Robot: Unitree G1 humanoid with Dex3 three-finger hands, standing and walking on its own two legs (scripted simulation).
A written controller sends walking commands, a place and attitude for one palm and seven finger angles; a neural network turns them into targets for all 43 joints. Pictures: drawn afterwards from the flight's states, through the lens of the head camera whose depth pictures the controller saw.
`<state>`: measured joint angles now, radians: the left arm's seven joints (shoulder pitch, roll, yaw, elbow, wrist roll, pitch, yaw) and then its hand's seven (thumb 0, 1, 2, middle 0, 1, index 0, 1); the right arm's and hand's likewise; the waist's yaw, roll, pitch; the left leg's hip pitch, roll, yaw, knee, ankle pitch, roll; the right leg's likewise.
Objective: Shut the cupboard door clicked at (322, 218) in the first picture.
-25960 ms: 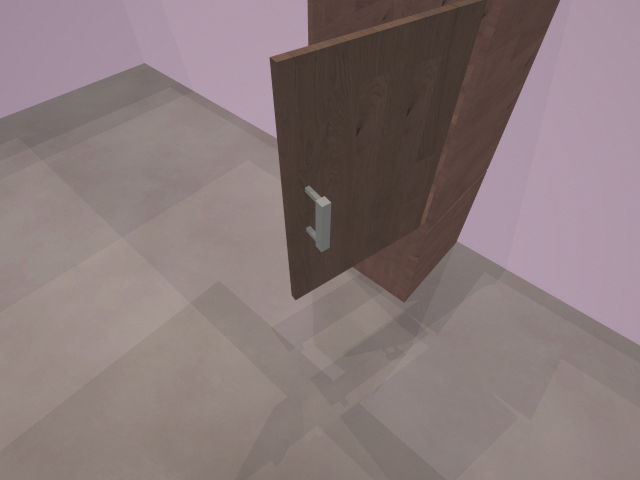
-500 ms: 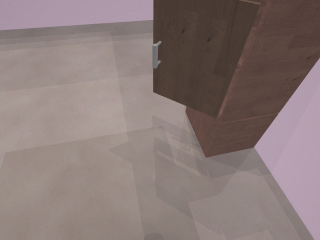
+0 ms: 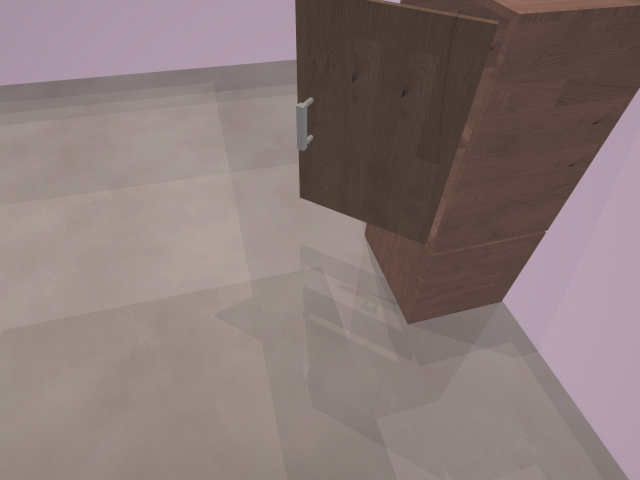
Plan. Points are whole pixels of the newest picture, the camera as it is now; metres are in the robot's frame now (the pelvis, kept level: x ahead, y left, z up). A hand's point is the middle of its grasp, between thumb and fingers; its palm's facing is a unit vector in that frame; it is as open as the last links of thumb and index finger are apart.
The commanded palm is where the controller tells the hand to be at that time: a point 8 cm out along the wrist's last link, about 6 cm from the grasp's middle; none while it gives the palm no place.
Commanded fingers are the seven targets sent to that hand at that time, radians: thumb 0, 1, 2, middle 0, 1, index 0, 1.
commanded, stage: let the arm hang, fingers relaxed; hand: left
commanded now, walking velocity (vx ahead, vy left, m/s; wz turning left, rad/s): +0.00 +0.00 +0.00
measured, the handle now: (305, 124) +0.96 +0.09 -0.06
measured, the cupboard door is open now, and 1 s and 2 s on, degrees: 46 46 46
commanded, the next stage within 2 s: look to check the result in 0.02 s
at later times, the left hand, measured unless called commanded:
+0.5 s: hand out of the picture +0.00 +0.17 -0.18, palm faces +0.03 -0.98 -0.21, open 7.4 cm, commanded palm none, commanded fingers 0.00 0.90 0.90 -0.20 -0.30 -0.20 -0.30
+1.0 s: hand out of the picture +0.05 +0.18 -0.20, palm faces +0.20 -0.96 -0.21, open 7.4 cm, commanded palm none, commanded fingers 0.00 0.90 0.90 -0.20 -0.30 -0.20 -0.30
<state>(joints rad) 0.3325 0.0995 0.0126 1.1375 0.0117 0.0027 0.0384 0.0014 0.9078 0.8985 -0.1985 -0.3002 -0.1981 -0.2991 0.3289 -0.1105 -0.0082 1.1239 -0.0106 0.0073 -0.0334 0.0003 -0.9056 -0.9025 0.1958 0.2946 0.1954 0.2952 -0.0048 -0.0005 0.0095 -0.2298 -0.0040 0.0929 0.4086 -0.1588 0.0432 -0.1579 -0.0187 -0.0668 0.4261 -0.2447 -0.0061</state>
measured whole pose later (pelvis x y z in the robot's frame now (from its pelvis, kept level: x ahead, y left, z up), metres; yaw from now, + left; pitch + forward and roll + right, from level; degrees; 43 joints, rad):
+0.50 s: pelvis +0.01 -0.01 +0.00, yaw +0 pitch -1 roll +0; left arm 0.29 0.17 0.02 1.14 0.01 0.00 0.03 0.00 0.91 0.90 -0.20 -0.30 -0.20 -0.30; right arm 0.27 -0.16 -0.01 1.13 -0.01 0.01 -0.03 0.00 -0.91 -0.90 0.20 0.29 0.20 0.30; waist 0.00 0.00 0.05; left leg -0.20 0.02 0.09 0.40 -0.18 0.02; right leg -0.12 0.00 -0.07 0.40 -0.25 -0.02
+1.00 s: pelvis +0.03 -0.01 -0.02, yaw +9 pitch -1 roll -1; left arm 0.21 0.18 0.06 1.01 0.02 0.03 0.04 0.00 0.90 0.90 -0.20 -0.30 -0.20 -0.30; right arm 0.26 -0.17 -0.04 1.04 -0.01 0.06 0.00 0.00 -0.91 -0.90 0.20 0.29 0.20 0.30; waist -0.02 -0.02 0.09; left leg -0.34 0.04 0.08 0.70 -0.35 -0.01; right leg -0.16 -0.06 -0.22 0.62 -0.42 -0.01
